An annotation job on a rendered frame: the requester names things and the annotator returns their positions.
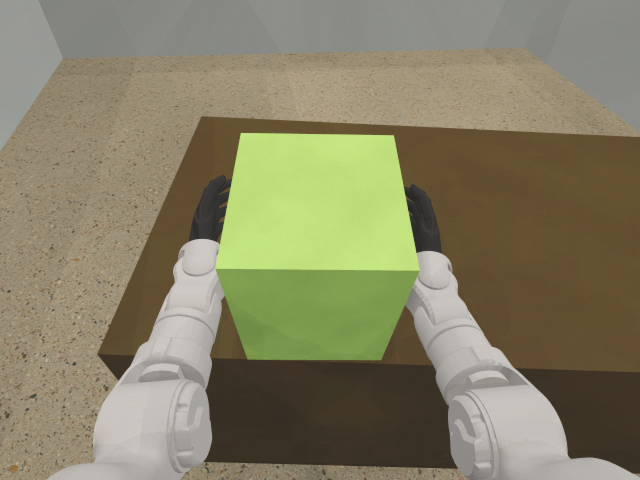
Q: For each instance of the robot right forearm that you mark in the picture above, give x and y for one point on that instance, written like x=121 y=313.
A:
x=460 y=353

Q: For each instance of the left robot upper arm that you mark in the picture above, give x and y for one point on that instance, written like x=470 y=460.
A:
x=148 y=431

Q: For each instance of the carton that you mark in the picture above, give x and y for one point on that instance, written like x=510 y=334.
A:
x=317 y=257

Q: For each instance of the robot left forearm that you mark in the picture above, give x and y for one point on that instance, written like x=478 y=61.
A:
x=180 y=344

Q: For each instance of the right robot upper arm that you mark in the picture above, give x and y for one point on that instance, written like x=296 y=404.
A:
x=513 y=433

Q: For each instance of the pedestal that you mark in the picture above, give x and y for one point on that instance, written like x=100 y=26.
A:
x=543 y=234

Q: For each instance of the robot right hand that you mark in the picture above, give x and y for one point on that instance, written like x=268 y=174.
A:
x=423 y=222

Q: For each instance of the robot left hand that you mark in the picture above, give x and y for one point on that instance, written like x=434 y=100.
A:
x=207 y=215

